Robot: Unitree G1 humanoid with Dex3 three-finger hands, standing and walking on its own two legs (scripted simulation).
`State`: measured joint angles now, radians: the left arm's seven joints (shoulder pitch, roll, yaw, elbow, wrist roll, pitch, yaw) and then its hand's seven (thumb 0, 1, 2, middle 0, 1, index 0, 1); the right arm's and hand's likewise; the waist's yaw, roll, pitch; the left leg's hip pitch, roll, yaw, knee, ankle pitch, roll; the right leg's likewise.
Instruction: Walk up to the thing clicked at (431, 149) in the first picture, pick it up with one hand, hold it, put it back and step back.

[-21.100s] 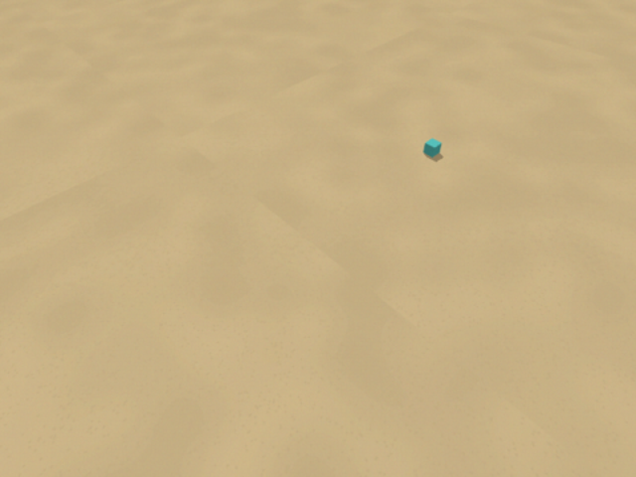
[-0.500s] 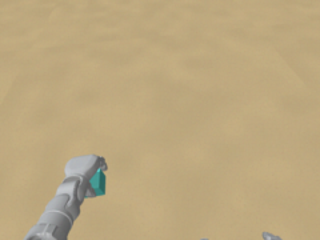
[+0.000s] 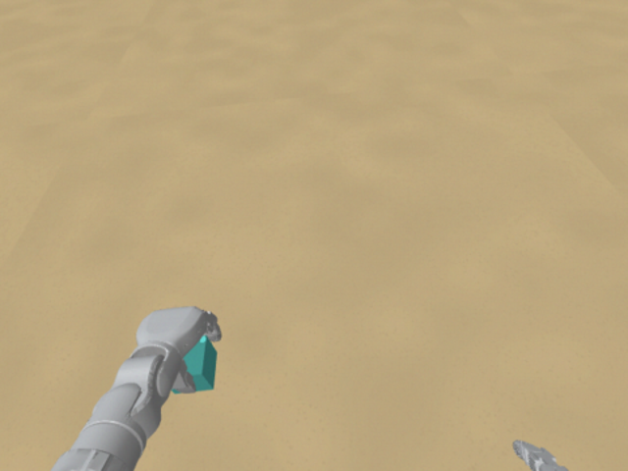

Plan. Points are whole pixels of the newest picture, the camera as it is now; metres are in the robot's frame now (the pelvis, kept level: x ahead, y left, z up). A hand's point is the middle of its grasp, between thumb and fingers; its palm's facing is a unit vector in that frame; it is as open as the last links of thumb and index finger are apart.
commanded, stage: hold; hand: left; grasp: from above
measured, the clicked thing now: (190, 364) +0.31 +0.23 -0.10
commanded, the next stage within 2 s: crouch in 1.36 s
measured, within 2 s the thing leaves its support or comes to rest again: neither
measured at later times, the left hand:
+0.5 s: hand (182, 370) +0.27 +0.21 -0.03, palm faces -0.46 -0.05 -0.89, open 8.8 cm
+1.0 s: hand (179, 375) +0.26 +0.21 -0.02, palm faces -0.45 -0.05 -0.89, open 8.8 cm
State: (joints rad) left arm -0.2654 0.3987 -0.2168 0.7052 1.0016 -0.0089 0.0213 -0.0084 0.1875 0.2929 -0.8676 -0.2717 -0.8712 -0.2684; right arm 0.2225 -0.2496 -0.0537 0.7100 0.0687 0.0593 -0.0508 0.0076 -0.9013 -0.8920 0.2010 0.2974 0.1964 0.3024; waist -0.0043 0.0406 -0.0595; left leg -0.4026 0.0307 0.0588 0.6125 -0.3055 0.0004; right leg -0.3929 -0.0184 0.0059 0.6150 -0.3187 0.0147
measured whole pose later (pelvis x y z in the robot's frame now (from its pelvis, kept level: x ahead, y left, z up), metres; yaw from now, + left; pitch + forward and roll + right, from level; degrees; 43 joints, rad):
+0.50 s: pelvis -0.01 -0.01 +0.01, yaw +0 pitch +2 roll +1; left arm -0.23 0.40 -0.22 0.63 0.99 -0.02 -0.03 -0.01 0.20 0.29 -0.85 -0.29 -0.86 -0.28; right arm 0.20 -0.25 -0.04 0.68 0.08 0.09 -0.06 0.01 -0.90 -0.89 0.20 0.30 0.20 0.30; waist 0.01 0.05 -0.03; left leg -0.31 0.03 0.06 0.52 -0.24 -0.01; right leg -0.31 -0.02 0.01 0.54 -0.27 0.01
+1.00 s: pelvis -0.02 -0.01 +0.01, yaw +0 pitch +0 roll +1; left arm -0.21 0.41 -0.22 0.58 0.98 -0.02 -0.06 -0.01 0.22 0.27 -0.83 -0.31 -0.84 -0.30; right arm 0.17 -0.25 -0.03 0.68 0.08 0.09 -0.07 0.01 -0.91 -0.90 0.20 0.30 0.20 0.30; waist 0.02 0.05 -0.01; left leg -0.27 0.03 0.06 0.47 -0.21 -0.01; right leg -0.27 -0.01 0.01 0.51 -0.24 0.00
